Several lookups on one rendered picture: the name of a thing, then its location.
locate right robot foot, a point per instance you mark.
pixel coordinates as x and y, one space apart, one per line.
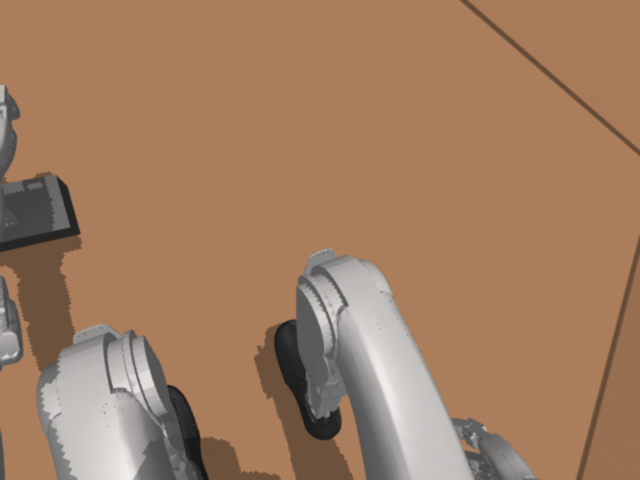
294 374

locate right robot hand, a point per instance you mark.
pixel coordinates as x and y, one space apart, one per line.
497 460

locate carton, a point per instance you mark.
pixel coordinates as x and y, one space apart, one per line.
44 210

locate left robot arm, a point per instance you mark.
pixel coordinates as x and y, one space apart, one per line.
11 343

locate left robot hand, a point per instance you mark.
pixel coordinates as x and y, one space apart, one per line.
8 140

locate left robot foot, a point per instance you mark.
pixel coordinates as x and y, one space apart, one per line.
189 430

